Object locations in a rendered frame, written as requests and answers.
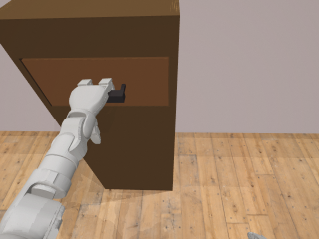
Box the drawer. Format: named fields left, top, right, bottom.
left=21, top=57, right=169, bottom=106

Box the left robot hand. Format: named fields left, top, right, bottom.
left=69, top=78, right=115, bottom=144

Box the cabinet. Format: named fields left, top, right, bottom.
left=0, top=0, right=180, bottom=191

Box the left robot forearm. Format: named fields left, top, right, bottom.
left=0, top=109, right=96, bottom=234

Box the left robot upper arm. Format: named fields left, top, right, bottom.
left=0, top=193, right=66, bottom=239

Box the handle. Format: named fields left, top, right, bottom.
left=106, top=84, right=126, bottom=103

